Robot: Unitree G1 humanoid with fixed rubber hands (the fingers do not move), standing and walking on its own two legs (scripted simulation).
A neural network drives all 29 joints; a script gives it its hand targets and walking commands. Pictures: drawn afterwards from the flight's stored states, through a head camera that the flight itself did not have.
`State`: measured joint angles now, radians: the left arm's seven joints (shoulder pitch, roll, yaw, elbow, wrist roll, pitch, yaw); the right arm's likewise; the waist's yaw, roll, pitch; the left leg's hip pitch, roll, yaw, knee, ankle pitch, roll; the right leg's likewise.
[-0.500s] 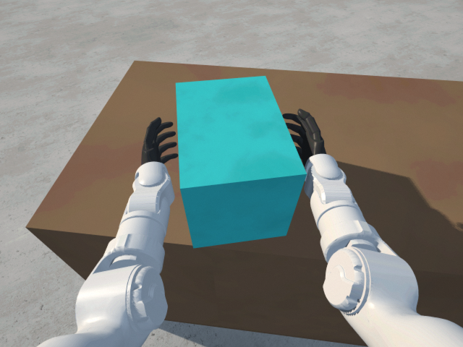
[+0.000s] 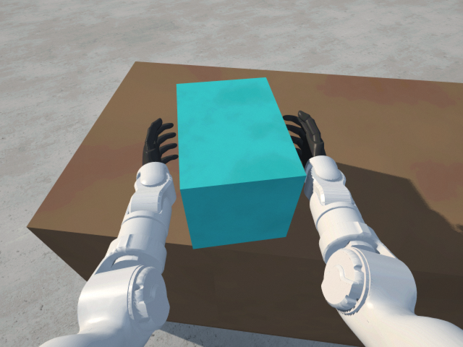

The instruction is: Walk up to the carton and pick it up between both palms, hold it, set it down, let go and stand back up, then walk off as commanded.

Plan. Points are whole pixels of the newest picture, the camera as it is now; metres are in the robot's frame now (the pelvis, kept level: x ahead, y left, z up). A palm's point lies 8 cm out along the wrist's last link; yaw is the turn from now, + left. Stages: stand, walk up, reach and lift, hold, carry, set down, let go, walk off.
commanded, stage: reach and lift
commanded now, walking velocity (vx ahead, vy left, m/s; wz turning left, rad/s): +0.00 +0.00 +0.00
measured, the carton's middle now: (230, 160) +0.47 +0.04 +0.05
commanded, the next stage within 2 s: none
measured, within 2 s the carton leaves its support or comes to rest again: leaves its support in 0.28 s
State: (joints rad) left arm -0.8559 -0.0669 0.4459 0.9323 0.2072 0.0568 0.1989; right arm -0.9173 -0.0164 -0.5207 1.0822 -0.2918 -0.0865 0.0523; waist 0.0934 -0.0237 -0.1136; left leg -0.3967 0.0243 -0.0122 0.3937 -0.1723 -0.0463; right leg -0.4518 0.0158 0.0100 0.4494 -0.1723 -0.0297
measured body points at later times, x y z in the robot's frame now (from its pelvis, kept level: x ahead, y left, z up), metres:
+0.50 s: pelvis -0.01 +0.00 +0.00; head +0.01 +0.00 +0.45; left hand +0.41 +0.18 +0.11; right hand +0.44 -0.11 +0.11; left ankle +0.00 +0.15 -0.74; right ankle +0.02 -0.10 -0.74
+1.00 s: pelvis -0.02 +0.00 +0.00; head -0.04 -0.01 +0.45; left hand +0.38 +0.18 +0.13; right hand +0.42 -0.10 +0.13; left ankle +0.00 +0.15 -0.74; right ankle +0.02 -0.10 -0.74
